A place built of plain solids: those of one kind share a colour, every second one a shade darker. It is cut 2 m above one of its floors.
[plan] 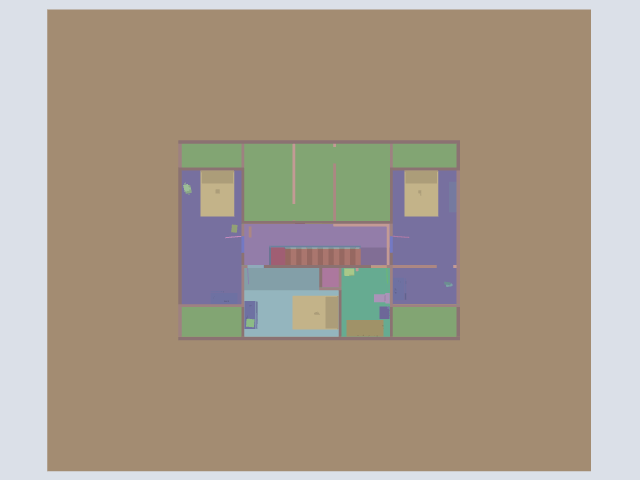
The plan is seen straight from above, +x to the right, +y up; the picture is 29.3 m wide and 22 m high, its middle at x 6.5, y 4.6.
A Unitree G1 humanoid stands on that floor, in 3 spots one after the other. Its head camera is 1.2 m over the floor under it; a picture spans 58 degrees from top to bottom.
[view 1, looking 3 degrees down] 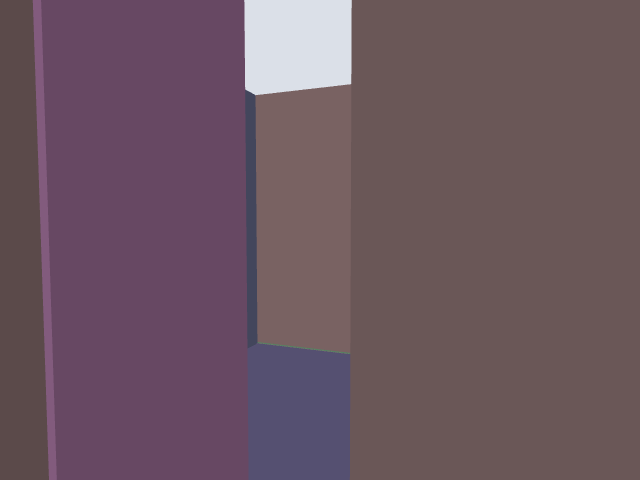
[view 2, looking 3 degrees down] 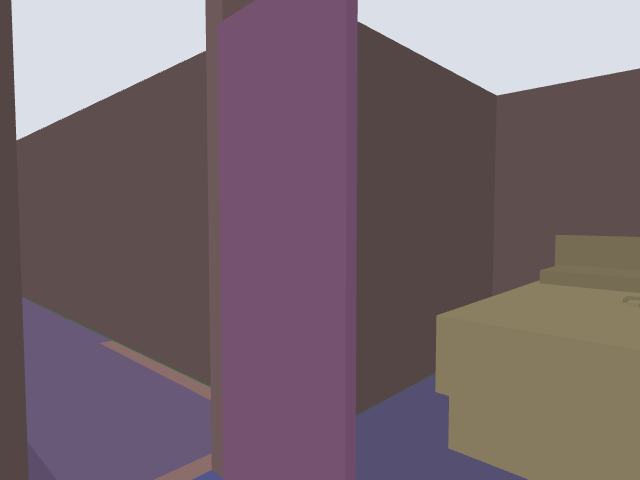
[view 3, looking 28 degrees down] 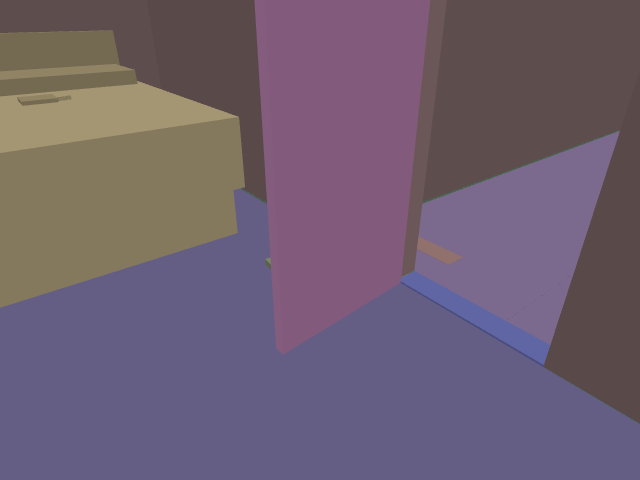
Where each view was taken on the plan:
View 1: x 9.17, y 3.85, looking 21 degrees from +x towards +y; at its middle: wall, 3.85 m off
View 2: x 11.43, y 3.67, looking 133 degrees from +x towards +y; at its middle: leaf_bedroom_door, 1.41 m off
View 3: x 1.48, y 3.58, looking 52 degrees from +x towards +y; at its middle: leaf_bedroom_door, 1.62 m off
